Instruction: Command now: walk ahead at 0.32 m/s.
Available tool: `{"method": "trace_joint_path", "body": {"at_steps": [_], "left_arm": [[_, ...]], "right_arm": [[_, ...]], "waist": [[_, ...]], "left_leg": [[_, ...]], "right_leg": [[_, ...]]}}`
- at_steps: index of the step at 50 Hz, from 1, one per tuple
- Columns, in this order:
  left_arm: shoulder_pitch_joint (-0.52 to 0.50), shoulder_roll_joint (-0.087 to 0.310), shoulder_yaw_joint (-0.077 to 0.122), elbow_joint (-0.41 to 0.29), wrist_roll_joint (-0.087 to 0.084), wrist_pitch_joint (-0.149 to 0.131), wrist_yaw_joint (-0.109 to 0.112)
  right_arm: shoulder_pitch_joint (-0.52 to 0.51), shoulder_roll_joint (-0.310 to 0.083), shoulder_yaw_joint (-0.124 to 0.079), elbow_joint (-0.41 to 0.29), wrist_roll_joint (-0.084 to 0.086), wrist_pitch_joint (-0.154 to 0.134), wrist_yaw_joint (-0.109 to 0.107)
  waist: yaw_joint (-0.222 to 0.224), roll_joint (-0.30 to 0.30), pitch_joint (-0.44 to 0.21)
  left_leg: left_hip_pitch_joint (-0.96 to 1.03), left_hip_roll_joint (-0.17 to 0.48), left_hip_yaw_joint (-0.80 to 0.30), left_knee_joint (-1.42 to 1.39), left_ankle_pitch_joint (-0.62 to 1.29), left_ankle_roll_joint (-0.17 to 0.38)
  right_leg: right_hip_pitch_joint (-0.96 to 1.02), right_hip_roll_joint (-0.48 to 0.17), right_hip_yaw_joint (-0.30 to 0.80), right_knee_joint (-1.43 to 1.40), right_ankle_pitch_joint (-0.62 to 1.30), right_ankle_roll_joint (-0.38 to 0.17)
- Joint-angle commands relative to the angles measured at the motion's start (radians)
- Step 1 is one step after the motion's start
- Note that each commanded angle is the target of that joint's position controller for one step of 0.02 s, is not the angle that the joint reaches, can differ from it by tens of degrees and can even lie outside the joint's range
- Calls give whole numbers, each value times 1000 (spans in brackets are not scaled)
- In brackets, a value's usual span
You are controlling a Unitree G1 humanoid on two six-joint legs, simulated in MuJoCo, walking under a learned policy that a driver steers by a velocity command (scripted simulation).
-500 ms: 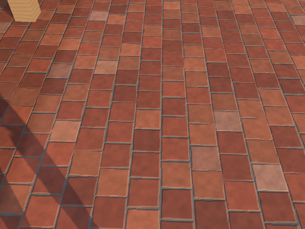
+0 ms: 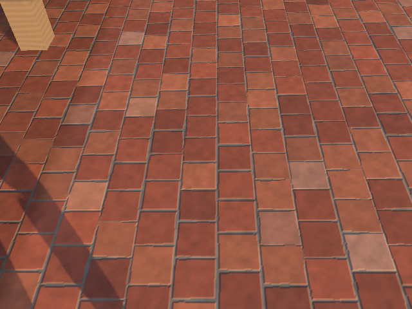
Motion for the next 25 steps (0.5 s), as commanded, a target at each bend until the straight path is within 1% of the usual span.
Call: {"method": "trace_joint_path", "body": {"at_steps": [1,2,3,4,5,6,7,8,9,11,13,14,17,18,20,21,22,23,24,25], "left_arm": [[252,140,49,50,9,-24,-4],[379,256,71,61,7,-32,-11],[324,179,37,50,23,-50,-15],[241,133,22,22,21,-62,-15],[182,104,9,-2,22,-68,-20],[148,96,2,-16,23,-68,-25],[146,74,-8,-20,27,-64,-25],[171,65,-12,-16,31,-57,-22],[201,69,-14,-11,32,-52,-16],[235,99,-13,-9,34,-46,-1],[234,116,-11,-21,36,-38,11],[237,121,-10,-27,37,-36,15],[288,130,-4,-23,29,-34,20],[304,128,-3,-18,24,-33,20],[313,130,3,-14,18,-27,21],[305,137,8,-17,17,-24,21],[289,150,14,-24,19,-20,22],[275,166,20,-30,22,-15,23],[255,173,23,-37,27,-6,23],[237,163,18,-49,31,-1,21]], "right_arm": [[-144,-108,-12,-96,-4,-26,10],[-141,-44,2,-141,-6,-42,5],[-169,-70,-6,-153,13,-57,7],[-173,-76,-8,-156,31,-67,16],[-166,-79,-9,-146,26,-73,21],[-175,-91,-19,-145,14,-76,21],[-183,-106,-29,-145,4,-73,24],[-180,-98,-32,-143,2,-66,30],[-190,-80,-30,-146,-1,-59,35],[-258,-53,-25,-174,-6,-47,38],[-357,-33,-14,-215,-8,-45,39],[-403,-27,-9,-231,-6,-46,42],[-501,-30,0,-264,0,-48,55],[-526,-33,2,-275,1,-50,60],[-560,-43,2,-296,4,-56,73],[-558,-54,-1,-302,4,-60,78],[-530,-74,-9,-301,4,-63,81],[-473,-102,-22,-290,3,-63,81],[-345,-138,-43,-256,3,-62,76],[-166,-181,-67,-202,5,-56,67]], "waist": [[156,-95,59],[172,-377,-22],[131,-254,3],[91,-175,76],[64,-118,90],[46,-88,108],[37,-94,104],[36,-112,92],[37,-111,86],[44,-92,98],[57,-82,121],[67,-90,129],[91,-103,152],[93,-102,162],[82,-105,168],[67,-109,156],[38,-123,123],[1,-148,68],[-71,-167,-16],[-154,-163,-116]], "left_leg": [[-390,43,-33,153,168,84],[-604,-90,52,501,-37,22],[-690,-57,-89,704,-129,39],[-761,-6,-118,777,-48,72],[-756,40,-102,765,56,91],[-746,71,-89,707,138,97],[-696,91,-73,650,190,95],[-662,95,-54,609,218,85],[-655,94,-34,578,234,70],[-680,92,-10,492,279,38],[-675,81,6,341,347,19],[-646,68,19,266,390,15],[-587,36,51,127,462,22],[-585,31,50,97,467,31],[-587,27,39,45,452,58],[-567,19,40,26,430,73],[-509,-1,48,16,403,90],[-417,-32,66,25,372,107],[-255,-67,87,29,354,132],[-1,-60,71,30,366,163]], "right_leg": [[352,-87,181,-217,58,-39],[499,-332,667,-417,-57,-190],[456,-396,806,-462,-120,-229],[411,-383,700,-450,-104,-203],[372,-334,570,-454,-49,-166],[339,-301,471,-463,54,-138],[311,-254,371,-469,169,-107],[302,-226,305,-472,263,-94],[304,-214,265,-475,347,-96],[298,-210,220,-492,450,-110],[265,-199,179,-513,469,-109],[242,-188,158,-526,462,-104],[241,-194,124,-550,444,-104],[265,-205,118,-547,455,-106],[336,-234,108,-518,512,-98],[372,-245,99,-486,582,-91],[399,-253,91,-436,725,-81],[423,-257,84,-360,911,-70],[415,-240,63,-209,1067,-54],[302,-198,40,6,1052,-24]]}}
Keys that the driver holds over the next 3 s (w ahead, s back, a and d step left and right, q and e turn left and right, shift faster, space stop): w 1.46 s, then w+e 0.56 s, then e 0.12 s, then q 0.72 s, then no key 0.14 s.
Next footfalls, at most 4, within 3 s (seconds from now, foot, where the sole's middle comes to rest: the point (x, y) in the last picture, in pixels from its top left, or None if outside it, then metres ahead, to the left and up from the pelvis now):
0.50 left None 0.43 0.12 -0.77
1.06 right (254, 250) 0.74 -0.12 -0.77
1.60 left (188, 182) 1.06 0.12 -0.77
2.14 right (256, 139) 1.29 -0.18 -0.77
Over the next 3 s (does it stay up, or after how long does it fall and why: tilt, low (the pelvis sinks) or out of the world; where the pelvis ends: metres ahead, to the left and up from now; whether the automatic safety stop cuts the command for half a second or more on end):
stays up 1.30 -0.04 0.02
